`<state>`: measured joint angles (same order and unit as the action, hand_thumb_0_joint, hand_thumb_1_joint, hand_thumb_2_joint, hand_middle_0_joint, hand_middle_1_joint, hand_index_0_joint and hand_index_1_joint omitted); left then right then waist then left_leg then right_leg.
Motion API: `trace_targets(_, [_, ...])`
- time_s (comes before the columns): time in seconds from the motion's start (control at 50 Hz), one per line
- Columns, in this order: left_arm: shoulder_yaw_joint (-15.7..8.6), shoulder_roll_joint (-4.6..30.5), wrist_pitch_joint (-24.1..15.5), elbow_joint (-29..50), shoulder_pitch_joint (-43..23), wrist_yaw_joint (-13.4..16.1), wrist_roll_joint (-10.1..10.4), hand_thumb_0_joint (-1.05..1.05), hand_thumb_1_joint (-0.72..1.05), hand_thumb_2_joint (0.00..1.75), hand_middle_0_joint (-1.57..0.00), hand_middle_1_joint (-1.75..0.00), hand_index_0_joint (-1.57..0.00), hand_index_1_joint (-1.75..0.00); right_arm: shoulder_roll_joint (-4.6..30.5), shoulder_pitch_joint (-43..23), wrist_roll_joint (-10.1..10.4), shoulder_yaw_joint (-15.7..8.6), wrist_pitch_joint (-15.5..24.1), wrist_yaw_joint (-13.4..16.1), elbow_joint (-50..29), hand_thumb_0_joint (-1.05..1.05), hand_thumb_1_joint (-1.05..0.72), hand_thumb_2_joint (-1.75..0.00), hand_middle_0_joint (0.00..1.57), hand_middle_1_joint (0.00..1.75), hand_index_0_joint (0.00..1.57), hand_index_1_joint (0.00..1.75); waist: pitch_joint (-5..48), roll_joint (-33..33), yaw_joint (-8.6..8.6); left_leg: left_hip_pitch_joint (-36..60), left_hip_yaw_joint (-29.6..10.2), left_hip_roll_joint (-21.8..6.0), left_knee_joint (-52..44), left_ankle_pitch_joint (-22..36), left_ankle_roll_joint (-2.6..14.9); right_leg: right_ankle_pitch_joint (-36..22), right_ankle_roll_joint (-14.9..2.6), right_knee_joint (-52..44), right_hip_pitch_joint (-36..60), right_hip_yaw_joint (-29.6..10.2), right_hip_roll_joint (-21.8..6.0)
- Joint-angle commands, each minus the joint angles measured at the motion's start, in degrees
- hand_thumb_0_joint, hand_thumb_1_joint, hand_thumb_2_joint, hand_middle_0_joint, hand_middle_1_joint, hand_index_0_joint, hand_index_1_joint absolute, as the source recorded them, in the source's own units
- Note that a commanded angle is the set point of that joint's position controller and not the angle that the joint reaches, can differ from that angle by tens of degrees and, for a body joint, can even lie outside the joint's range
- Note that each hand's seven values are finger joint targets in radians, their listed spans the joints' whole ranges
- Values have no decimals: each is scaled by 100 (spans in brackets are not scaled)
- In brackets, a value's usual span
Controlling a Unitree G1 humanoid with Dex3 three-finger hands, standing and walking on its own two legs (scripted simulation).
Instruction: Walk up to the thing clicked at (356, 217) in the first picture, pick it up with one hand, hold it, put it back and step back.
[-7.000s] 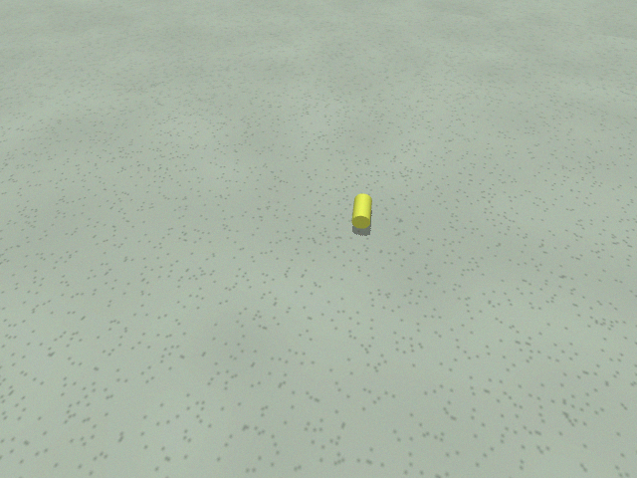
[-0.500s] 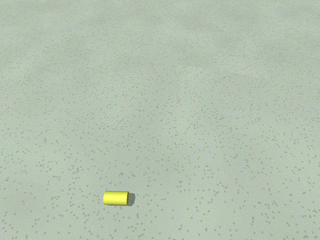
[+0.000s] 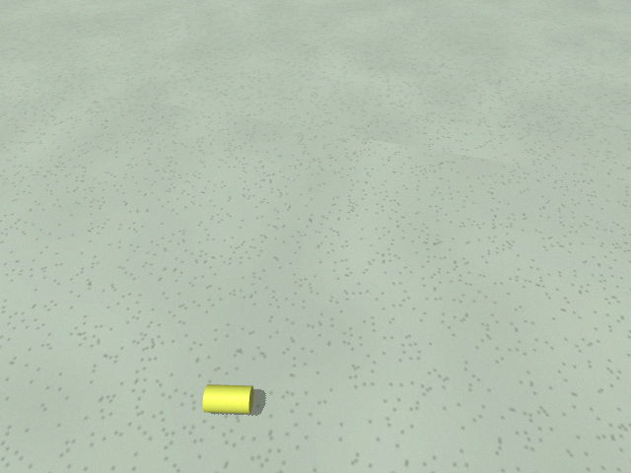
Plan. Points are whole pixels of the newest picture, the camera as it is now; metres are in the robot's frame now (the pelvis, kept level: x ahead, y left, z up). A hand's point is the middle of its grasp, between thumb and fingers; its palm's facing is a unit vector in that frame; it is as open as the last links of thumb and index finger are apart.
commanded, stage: stand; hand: left
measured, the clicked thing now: (229, 398) +0.45 +0.30 -0.74
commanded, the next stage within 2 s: none
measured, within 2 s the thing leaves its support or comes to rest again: neither
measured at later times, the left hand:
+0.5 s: hand out of the picture +0.09 +0.24 -0.15, palm faces -0.02 -0.94 -0.35, open 7.3 cm
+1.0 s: hand out of the picture +0.09 +0.24 -0.15, palm faces -0.02 -0.93 -0.36, open 7.3 cm
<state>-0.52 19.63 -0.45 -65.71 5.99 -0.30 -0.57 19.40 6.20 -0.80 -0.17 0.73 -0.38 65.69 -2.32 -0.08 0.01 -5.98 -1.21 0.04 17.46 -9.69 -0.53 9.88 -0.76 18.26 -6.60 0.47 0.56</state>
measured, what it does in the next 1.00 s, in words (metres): stands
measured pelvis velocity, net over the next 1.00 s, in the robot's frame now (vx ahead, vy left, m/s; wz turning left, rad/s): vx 0.01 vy -0.01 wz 0.00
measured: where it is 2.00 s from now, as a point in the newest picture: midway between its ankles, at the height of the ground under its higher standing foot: outside the picture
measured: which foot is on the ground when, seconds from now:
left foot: down 0.00-1.00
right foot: down 0.00-1.00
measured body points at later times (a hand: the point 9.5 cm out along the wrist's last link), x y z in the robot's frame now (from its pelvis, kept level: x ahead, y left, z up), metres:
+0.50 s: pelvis +0.01 -0.01 +0.00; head +0.02 -0.01 +0.45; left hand +0.09 +0.29 -0.13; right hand +0.09 -0.31 -0.14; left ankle +0.00 +0.12 -0.75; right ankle +0.00 -0.11 -0.75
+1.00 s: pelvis +0.01 -0.01 +0.00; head +0.02 -0.02 +0.45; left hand +0.09 +0.29 -0.13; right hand +0.09 -0.31 -0.14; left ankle +0.00 +0.12 -0.75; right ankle +0.00 -0.11 -0.75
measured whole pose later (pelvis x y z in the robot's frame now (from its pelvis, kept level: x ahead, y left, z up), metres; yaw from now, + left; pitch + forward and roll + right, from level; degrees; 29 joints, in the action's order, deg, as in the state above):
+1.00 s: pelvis +0.01 -0.01 +0.00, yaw +0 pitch -2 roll +0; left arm 0.1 20.1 -0.7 -64.8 6.4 0.2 -0.5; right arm 19.8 6.7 -0.6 0.3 0.3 0.0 64.5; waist -2.6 -0.6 -0.1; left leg -4.6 -1.6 -1.3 17.3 -10.8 -1.6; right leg 10.5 -1.9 17.3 -4.9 0.9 1.9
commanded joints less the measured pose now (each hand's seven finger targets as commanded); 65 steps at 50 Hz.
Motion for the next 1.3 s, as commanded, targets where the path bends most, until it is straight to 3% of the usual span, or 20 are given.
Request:
trace_targets(0.0, [-195, 1216, -174, 384, -235, 66, 4, 0, 90, 90, -20, -30, -20, -30, 1213, -279, 16, -198, 138, 76, -367, 0, -90, -90, 20, 30, 20, 30, 372, -14, -17, -14, -581, -733, -294, 575, 168, -410, -61, -323, 48, -662, -767])
trace_targets(0.14, [-164, 1206, -179, 401, -213, 85, 25, 0, 90, 90, -20, -30, -20, -30, 1274, -247, 28, -195, 124, 94, -369, 0, -90, -90, 20, 30, 20, 30, 492, -28, -34, 88, -531, -725, -217, 930, 153, -938, -71, -247, 185, -646, -793])
trace_targets(0.3, [-151, 1241, -181, 377, -138, 91, 23, 0, 90, 90, -20, -30, -20, -30, 1231, -216, 36, -160, 106, 92, -370, 0, -90, -90, 20, 30, 20, 30, 400, -8, -47, 122, -521, -716, -211, 875, 131, -949, -50, -297, 110, -646, -783])
trace_targets(0.4, [-145, 1247, -191, 406, -126, 112, 15, 0, 90, 90, -20, -30, -20, -30, 1255, -262, 28, -176, 89, 98, -409, 0, -90, -90, 20, 30, 20, 30, 502, 37, -27, 175, -473, -733, -122, 1068, 137, -1359, -51, -273, 262, -623, -809])
trace_targets(0.5, [-154, 1267, -183, 405, -148, 123, 21, 0, 90, 90, -20, -30, -20, -30, 1231, -248, 33, -175, 69, 94, -429, 0, -90, -90, 20, 30, 20, 30, 378, 26, -43, 53, -486, -704, -173, 845, 119, -1145, -46, -352, 247, -623, -784])
trace_targets(0.62, [-172, 1272, -184, 447, -195, 121, 25, 0, 90, 90, -20, -30, -20, -30, 1241, -229, 24, -180, 92, 109, -459, 0, -90, -90, 20, 30, 20, 30, 516, -39, -33, 152, -461, -752, -118, 1174, 118, -1463, -74, -259, 359, -608, -802])
trace_targets(0.7, [-166, 1274, -180, 438, -166, 118, 10, 0, 90, 90, -20, -30, -20, -30, 1235, -246, 31, -172, 77, 103, -462, 0, -90, -90, 20, 30, 20, 30, 364, -18, -29, 103, -486, -733, -173, 753, 132, -991, -56, -373, 197, -634, -772])
trace_targets(0.8, [-172, 1280, -183, 448, -180, 119, 16, 0, 90, 90, -20, -30, -20, -30, 1248, -199, 32, -175, 83, 108, -465, 0, -90, -90, 20, 30, 20, 30, 551, -2, -28, 180, -462, -753, -127, 1100, 126, -1413, -77, -286, 391, -617, -795])
trace_targets(0.86, [-170, 1269, -182, 434, -161, 114, 25, 0, 90, 90, -20, -30, -20, -30, 1234, -200, 37, -164, 79, 110, -471, 0, -90, -90, 20, 30, 20, 30, 442, 13, -23, 143, -454, -728, -181, 851, 130, -1183, -73, -326, 289, -634, -775])
trace_targets(1.28, [-161, 1288, -171, 436, -88, 104, 12, 0, 90, 90, -20, -30, -20, -30, 1257, -144, 26, -171, 93, 102, -456, 0, -90, -90, 20, 30, 20, 30, 305, -23, 3, 90, -493, -740, -247, 665, 139, -762, -77, -394, 162, -658, -742])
